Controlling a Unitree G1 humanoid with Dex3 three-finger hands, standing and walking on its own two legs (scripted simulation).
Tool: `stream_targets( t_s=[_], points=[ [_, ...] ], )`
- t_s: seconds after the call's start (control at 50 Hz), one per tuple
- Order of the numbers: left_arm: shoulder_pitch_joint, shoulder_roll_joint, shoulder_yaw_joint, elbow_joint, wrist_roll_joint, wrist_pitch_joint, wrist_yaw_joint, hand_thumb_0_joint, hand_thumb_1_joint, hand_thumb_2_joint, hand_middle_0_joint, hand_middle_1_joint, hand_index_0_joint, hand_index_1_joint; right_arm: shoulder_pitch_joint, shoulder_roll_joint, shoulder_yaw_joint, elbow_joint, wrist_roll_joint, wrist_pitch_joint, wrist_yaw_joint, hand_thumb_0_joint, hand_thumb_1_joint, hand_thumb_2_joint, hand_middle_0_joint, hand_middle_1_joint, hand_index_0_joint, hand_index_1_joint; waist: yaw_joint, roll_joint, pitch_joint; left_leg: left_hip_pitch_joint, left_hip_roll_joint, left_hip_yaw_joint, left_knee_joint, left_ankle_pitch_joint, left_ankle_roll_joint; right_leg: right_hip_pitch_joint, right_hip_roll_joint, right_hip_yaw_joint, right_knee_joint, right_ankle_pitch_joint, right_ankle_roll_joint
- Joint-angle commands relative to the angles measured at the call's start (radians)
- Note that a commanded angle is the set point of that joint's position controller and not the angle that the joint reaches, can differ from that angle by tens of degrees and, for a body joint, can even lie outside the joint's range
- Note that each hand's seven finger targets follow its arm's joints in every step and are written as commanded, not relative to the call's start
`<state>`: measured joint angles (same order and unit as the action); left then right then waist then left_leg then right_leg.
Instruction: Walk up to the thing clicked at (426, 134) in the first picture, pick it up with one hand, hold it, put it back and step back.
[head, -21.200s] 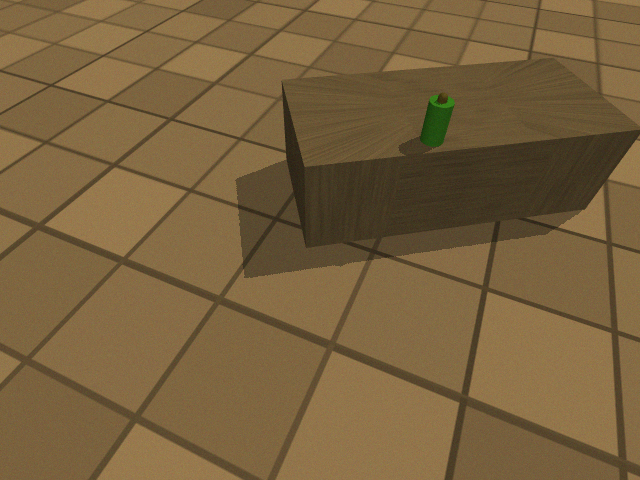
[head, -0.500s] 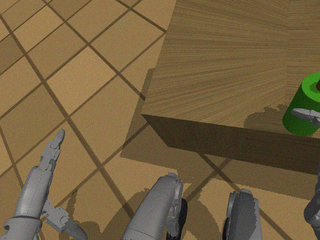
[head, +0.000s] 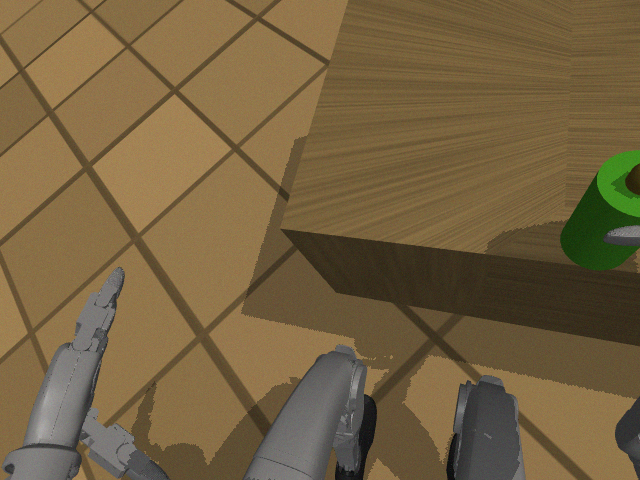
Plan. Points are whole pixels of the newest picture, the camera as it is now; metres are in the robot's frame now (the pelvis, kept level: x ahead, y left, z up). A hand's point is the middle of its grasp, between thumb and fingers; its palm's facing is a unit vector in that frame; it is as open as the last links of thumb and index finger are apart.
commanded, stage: withdraw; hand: right
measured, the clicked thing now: (620, 211) +0.48 -0.24 -0.07
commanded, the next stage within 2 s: rise in 0.10 s
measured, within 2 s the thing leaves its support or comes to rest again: neither
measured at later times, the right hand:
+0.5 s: hand out of the picture +0.44 -0.34 +0.06, palm faces +0.42 +0.87 -0.26, open 16.9 cm
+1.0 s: hand out of the picture +0.29 -0.24 +0.08, palm faces +0.23 +0.94 -0.23, open 17.2 cm
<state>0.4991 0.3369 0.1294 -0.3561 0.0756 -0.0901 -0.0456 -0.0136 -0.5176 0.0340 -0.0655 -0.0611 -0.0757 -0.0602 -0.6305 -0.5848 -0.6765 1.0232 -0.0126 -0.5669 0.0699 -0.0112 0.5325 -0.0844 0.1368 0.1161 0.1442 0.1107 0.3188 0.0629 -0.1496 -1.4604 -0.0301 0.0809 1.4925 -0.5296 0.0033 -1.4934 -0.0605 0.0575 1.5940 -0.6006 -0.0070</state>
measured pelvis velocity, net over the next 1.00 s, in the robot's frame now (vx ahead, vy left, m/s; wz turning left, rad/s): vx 0.07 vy -0.01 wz -0.06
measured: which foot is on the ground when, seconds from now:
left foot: down 0.00-1.00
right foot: down 0.00-1.00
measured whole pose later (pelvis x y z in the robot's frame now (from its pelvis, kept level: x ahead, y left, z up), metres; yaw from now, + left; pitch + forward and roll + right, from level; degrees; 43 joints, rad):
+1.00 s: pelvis +0.07 -0.01 +0.15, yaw -3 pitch +10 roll +2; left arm 0.38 0.24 -0.04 0.18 -0.04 0.10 0.08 0.00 0.83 0.86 -0.19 -0.28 -0.19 -0.29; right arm 0.13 -0.25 -0.10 0.42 0.04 0.00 -0.10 -0.01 0.49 -0.08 0.06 0.07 0.07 0.06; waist 0.02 0.02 -0.10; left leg -0.59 0.01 0.02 0.83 -0.40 -0.02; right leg -0.60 -0.01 -0.01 0.88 -0.45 -0.02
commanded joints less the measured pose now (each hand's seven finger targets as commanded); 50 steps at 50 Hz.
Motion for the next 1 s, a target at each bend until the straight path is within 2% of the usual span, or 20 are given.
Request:
stream_targets(
  t_s=[0.0,0.02,0.06,0.08,0.14,0.2,0.22,0.24,0.26,0.3,0.36,0.4,0.48,0.52,0.58,0.68,0.74,0.8,0.9,0.98],
  points=[
    [0.094,0.165,0.141,-0.074,-0.016,-0.024,0.031,0.000,-0.536,0.038,-0.053,-0.056,-0.059,-0.051,-0.318,-0.343,-0.008,-0.288,0.039,-0.042,0.013,0.000,0.452,-0.044,0.060,0.046,0.057,0.046,-0.101,-0.498,-0.589,0.289,-0.026,-0.021,-0.195,0.180,0.036,0.637,0.022,0.021,-0.305,0.323,0.034],
    [0.084,0.146,0.127,-0.053,-0.016,-0.023,0.033,0.000,-0.546,0.046,-0.054,-0.055,-0.055,-0.055,-0.291,-0.280,0.029,-0.218,0.041,-0.024,0.028,0.000,0.447,-0.047,0.060,0.046,0.057,0.046,-0.078,-0.463,-0.522,0.282,-0.027,-0.019,-0.214,0.184,0.033,0.608,0.021,0.022,-0.308,0.318,0.029],
    [0.032,0.178,0.139,-0.109,-0.018,-0.025,0.041,0.000,-0.558,0.053,-0.058,-0.058,-0.054,-0.063,-0.285,-0.279,0.016,-0.243,0.057,-0.004,0.049,0.000,0.429,-0.056,0.058,0.047,0.056,0.047,-0.069,-0.390,-0.535,0.324,-0.026,-0.008,-0.229,0.218,0.032,0.601,0.019,0.037,-0.320,0.339,0.026],
    [0.014,0.187,0.134,-0.114,-0.020,-0.023,0.044,0.000,-0.561,0.055,-0.061,-0.059,-0.056,-0.065,-0.269,-0.288,0.014,-0.223,0.060,0.007,0.058,0.000,0.427,-0.065,0.055,0.050,0.055,0.049,-0.087,-0.380,-0.539,0.324,-0.022,-0.009,-0.233,0.211,0.032,0.618,0.017,0.038,-0.330,0.340,0.028],
    [-0.001,0.161,0.111,-0.079,-0.026,-0.018,0.051,0.000,-0.567,0.059,-0.061,-0.058,-0.054,-0.066,-0.252,-0.151,0.093,-0.117,0.075,0.036,0.096,0.000,0.438,-0.071,0.057,0.053,0.058,0.053,-0.051,-0.252,-0.407,0.318,-0.021,-0.001,-0.276,0.173,0.028,0.551,0.012,0.057,-0.368,0.254,0.017],
    [-0.017,0.180,0.120,-0.089,-0.034,-0.022,0.057,0.000,-0.578,0.063,-0.079,-0.074,-0.065,-0.088,-0.261,-0.206,0.055,-0.099,0.089,0.045,0.093,0.000,0.425,-0.072,0.050,0.055,0.058,0.054,-0.069,-0.200,-0.365,0.354,-0.014,-0.019,-0.315,0.117,0.022,0.506,0.013,0.053,-0.404,0.146,0.007],
    [-0.019,0.208,0.132,-0.140,-0.065,0.009,0.061,0.000,-0.559,0.054,-0.074,-0.072,-0.068,-0.078,-0.077,-0.427,0.061,0.086,-0.041,0.154,0.033,0.000,0.456,-0.073,0.047,0.057,0.056,0.057,-0.150,-0.232,-0.380,0.463,-0.009,-0.056,-0.395,0.103,0.022,0.598,0.023,0.022,-0.474,0.158,0.012],
    [0.051,0.165,0.103,-0.116,-0.066,0.030,0.056,0.000,-0.544,0.046,-0.068,-0.071,-0.069,-0.069,-0.193,-0.293,0.124,-0.005,-0.010,0.185,0.009,0.000,0.481,-0.065,0.047,0.058,0.057,0.058,-0.084,-0.233,-0.347,0.464,-0.014,-0.058,-0.422,0.089,0.018,0.585,0.018,0.025,-0.485,0.127,0.008],
    [0.095,0.142,0.084,-0.108,-0.069,0.039,0.048,0.000,-0.538,0.041,-0.066,-0.069,-0.070,-0.065,-0.211,-0.214,0.176,-0.030,-0.003,0.207,0.002,0.000,0.479,-0.065,0.047,0.058,0.057,0.058,-0.075,-0.203,-0.335,0.480,-0.016,-0.053,-0.445,0.110,0.013,0.611,0.024,0.019,-0.500,0.143,0.003],
    [0.154,0.126,0.065,-0.025,-0.069,0.061,0.042,0.000,-0.541,0.057,-0.065,-0.064,-0.061,-0.067,-0.258,-0.396,0.081,-0.145,-0.022,0.244,-0.037,0.000,0.513,-0.061,0.046,0.059,0.056,0.059,-0.141,-0.308,-0.424,0.565,-0.012,-0.065,-0.458,0.202,0.014,0.675,0.040,-0.018,-0.510,0.255,0.008],
    [0.078,0.165,0.094,-0.004,-0.072,0.083,0.047,0.000,-0.391,0.144,-0.037,-0.035,-0.032,-0.040,-0.322,-0.500,0.063,-0.278,-0.040,0.289,-0.085,0.000,0.374,-0.100,0.047,0.060,0.056,0.059,-0.171,-0.380,-0.565,0.636,-0.018,-0.047,-0.462,0.316,0.018,0.837,0.040,-0.027,-0.527,0.402,0.016],
    [0.046,0.166,0.098,0.040,-0.077,0.091,0.059,0.000,-0.231,0.285,-0.093,-0.098,-0.094,-0.097,-0.238,-0.447,0.093,-0.259,-0.032,0.314,-0.116,0.000,0.349,-0.175,0.073,0.088,0.073,0.088,-0.171,-0.344,-0.536,0.656,-0.021,-0.032,-0.488,0.347,0.019,0.882,0.039,-0.024,-0.551,0.450,0.016],
    [-0.096,0.080,-0.033,0.095,-0.075,0.100,0.071,0.000,0.089,0.488,-0.128,-0.178,-0.128,-0.177,-0.258,-0.317,0.186,-0.128,-0.039,0.335,-0.160,0.000,0.474,-0.101,0.060,0.066,0.060,0.066,-0.189,-0.258,-0.346,0.692,-0.020,-0.038,-0.572,0.266,0.021,0.805,0.037,-0.032,-0.623,0.350,0.013],
    [-0.146,0.013,-0.139,0.117,-0.068,0.095,0.063,0.000,0.249,0.538,-0.136,-0.193,-0.137,-0.192,-0.211,-0.200,0.246,-0.021,-0.041,0.345,-0.157,0.000,0.471,-0.102,0.061,0.067,0.061,0.067,-0.216,-0.214,-0.278,0.721,-0.015,-0.050,-0.609,0.221,0.021,0.773,0.037,-0.037,-0.655,0.311,0.010],
    [-0.102,-0.031,-0.196,0.190,-0.069,0.091,0.060,0.000,0.443,0.637,-0.153,-0.220,-0.154,-0.219,-0.080,-0.130,0.284,-0.019,-0.033,0.370,-0.148,0.000,0.468,-0.104,0.061,0.067,0.061,0.067,-0.241,-0.251,-0.274,0.745,-0.018,-0.031,-0.621,0.248,0.025,0.842,0.033,-0.037,-0.707,0.354,0.023],
    [0.004,0.090,-0.049,0.264,-0.098,0.130,0.070,0.000,0.719,0.798,-0.181,-0.266,-0.182,-0.266,0.232,-0.096,0.304,-0.250,0.015,0.459,-0.136,0.000,0.436,-0.123,0.064,0.072,0.064,0.072,-0.226,-0.183,-0.298,0.817,-0.020,0.006,-0.646,0.373,0.026,0.986,0.030,-0.019,-0.765,0.541,0.026],
    [-0.075,0.085,-0.022,0.277,-0.122,0.143,0.089,0.000,0.866,0.887,-0.197,-0.292,-0.198,-0.291,0.260,0.000,0.396,-0.486,0.040,0.502,-0.144,0.000,0.486,-0.093,0.059,0.064,0.059,0.064,-0.221,-0.113,-0.290,0.867,-0.012,0.002,-0.683,0.387,0.020,1.024,0.029,-0.022,-0.796,0.510,0.007],
    [-0.132,0.060,-0.049,0.280,-0.135,0.141,0.110,0.000,0.894,0.899,-0.199,-0.296,-0.200,-0.295,0.298,0.024,0.438,-0.669,0.050,0.510,-0.170,0.000,0.545,-0.058,0.053,0.053,0.053,0.053,-0.257,-0.100,-0.237,0.902,-0.001,-0.008,-0.718,0.351,0.021,1.039,0.028,-0.030,-0.838,0.453,0.002],
    [-0.150,-0.072,-0.172,0.335,-0.126,0.134,0.123,0.000,0.894,0.900,-0.199,-0.296,-0.200,-0.295,0.525,0.158,0.521,-0.800,0.055,0.500,-0.185,0.000,0.505,-0.081,0.057,0.060,0.057,0.060,-0.309,-0.173,-0.165,0.963,0.014,-0.026,-0.739,0.339,0.029,1.051,0.038,-0.052,-0.869,0.455,0.015],
    [-0.116,-0.061,-0.158,0.399,-0.119,0.144,0.123,0.000,0.894,0.900,-0.199,-0.296,-0.200,-0.295,0.765,0.187,0.558,-0.945,0.059,0.519,-0.181,0.000,0.517,-0.074,0.056,0.058,0.056,0.058,-0.325,-0.229,-0.161,0.993,0.015,-0.023,-0.739,0.387,0.031,1.064,0.042,-0.060,-0.871,0.529,0.025]
  ],
)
